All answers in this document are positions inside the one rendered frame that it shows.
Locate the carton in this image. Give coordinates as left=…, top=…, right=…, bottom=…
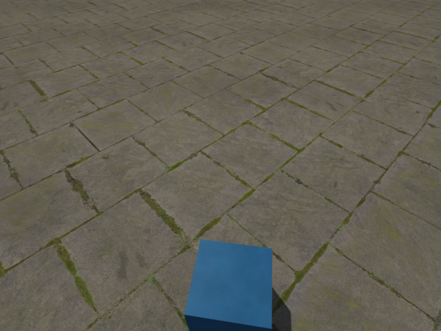
left=184, top=239, right=272, bottom=331

